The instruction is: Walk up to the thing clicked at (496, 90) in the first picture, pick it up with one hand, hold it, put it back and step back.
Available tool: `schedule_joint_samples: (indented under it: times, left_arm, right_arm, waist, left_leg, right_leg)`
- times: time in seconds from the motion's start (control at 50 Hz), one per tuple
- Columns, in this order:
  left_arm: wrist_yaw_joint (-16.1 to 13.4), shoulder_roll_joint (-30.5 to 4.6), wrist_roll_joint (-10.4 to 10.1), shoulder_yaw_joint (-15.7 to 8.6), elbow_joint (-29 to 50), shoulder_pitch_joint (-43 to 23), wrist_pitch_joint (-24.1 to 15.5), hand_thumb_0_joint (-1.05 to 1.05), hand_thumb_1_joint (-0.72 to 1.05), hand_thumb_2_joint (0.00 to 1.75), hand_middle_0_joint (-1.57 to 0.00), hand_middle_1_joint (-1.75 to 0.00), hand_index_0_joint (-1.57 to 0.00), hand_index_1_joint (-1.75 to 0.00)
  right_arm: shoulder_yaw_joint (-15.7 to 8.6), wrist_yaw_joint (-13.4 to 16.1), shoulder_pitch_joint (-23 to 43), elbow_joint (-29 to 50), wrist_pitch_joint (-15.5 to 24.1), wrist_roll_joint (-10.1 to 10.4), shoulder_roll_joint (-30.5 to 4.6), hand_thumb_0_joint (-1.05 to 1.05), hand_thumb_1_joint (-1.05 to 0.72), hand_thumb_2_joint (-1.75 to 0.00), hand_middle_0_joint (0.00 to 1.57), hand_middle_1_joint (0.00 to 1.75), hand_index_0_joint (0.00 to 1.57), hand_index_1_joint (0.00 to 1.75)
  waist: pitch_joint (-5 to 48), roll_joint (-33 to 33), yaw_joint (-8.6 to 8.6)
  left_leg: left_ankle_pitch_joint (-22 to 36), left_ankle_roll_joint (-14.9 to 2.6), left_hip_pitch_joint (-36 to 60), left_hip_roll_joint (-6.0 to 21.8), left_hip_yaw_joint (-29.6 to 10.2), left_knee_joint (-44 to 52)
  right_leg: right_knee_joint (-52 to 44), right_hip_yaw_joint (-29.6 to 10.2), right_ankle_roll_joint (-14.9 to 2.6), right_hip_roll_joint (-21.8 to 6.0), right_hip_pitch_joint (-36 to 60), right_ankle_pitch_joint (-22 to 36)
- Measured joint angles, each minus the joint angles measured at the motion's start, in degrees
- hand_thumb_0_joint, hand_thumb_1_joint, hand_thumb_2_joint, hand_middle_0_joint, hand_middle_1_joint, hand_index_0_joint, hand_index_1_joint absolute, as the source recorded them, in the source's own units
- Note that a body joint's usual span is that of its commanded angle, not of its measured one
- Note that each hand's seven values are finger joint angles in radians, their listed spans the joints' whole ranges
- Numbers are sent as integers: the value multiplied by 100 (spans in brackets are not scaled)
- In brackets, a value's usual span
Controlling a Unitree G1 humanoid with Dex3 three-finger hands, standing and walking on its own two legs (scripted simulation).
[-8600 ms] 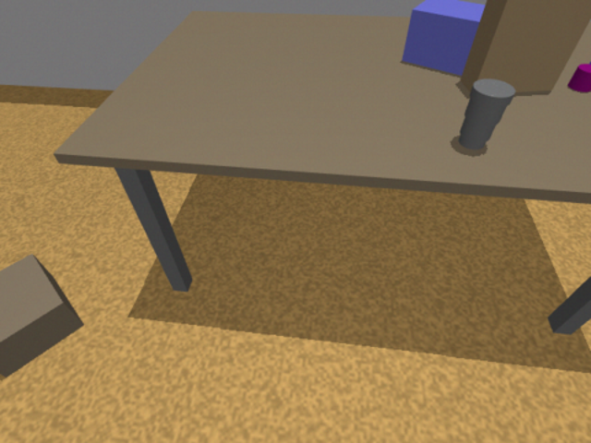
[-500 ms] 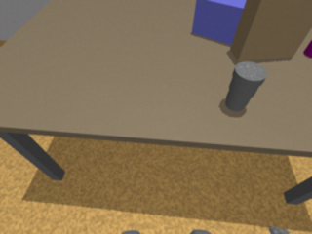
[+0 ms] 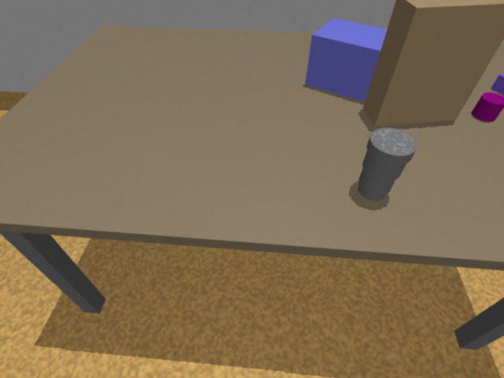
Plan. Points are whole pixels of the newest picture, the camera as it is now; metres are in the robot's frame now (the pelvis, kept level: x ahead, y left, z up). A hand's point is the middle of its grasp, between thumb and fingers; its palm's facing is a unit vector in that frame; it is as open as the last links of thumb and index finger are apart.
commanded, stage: walk up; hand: right
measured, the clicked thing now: (381, 167) +0.53 -0.24 +0.03
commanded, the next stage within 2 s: stand in 0.72 s
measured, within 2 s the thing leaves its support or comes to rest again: neither
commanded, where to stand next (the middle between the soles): +0.06 -0.01 m, yaw -2 degrees
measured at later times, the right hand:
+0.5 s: hand out of the picture +0.09 -0.26 -0.15, palm faces -0.01 +0.95 -0.32, open 7.4 cm
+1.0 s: hand out of the picture +0.10 -0.26 -0.14, palm faces +0.00 +0.94 -0.34, open 7.4 cm
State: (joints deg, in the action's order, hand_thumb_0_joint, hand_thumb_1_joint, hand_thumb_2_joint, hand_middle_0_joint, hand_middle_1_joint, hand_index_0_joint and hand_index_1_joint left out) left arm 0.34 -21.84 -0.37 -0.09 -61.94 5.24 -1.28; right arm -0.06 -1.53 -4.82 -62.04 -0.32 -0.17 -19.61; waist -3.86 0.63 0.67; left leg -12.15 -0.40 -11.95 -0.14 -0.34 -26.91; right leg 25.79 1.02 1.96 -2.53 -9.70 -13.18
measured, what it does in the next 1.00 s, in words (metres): stands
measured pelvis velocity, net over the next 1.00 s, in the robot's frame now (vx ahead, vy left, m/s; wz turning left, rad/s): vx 0.02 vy -0.01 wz -0.01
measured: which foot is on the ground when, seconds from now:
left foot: down 0.00-1.00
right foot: down 0.00-1.00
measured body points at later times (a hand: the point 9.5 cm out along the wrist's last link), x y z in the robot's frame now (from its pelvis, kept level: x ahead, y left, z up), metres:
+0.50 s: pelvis +0.01 +0.00 +0.01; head +0.02 +0.00 +0.46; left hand +0.08 +0.30 -0.12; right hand +0.09 -0.31 -0.12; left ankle +0.03 +0.11 -0.74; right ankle +0.01 -0.14 -0.74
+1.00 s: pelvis +0.02 -0.01 +0.01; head +0.03 +0.00 +0.46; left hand +0.11 +0.30 -0.12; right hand +0.10 -0.31 -0.12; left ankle +0.03 +0.11 -0.74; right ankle +0.01 -0.14 -0.74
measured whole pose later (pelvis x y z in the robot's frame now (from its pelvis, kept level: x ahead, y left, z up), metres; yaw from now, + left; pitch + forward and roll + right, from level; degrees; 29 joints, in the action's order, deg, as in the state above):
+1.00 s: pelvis +0.02 -0.01 +0.01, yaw +0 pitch -1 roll +0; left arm 0.4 -20.3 0.4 -0.4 -65.4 5.5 -1.0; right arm -0.3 -0.9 -4.7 -65.9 0.8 -0.5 -19.8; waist -2.1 0.6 -0.3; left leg -9.3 0.2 -6.9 0.0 0.0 -17.6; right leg 17.7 0.8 1.8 -2.4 -5.4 -10.9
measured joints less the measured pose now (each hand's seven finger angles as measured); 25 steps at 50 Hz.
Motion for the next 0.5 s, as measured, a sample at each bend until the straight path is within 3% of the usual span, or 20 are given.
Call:
schedule_joint_samples:
  times: [0.5]
  left_arm:
    - [20, 149, 85, -62, -428, 28, 18, 1, 91, 90, -21, -30, -20, -30]
  right_arm:
    - [-76, 7, 22, -345, -16, -8, -52, 0, -90, -90, 20, 30, 20, 30]
  waist:
    - [95, -75, -32]
  left_leg:
    - [322, 45, 335, 27, 22, 745]
  right_leg:
    - [-706, -9, -14, 30, 302, 311]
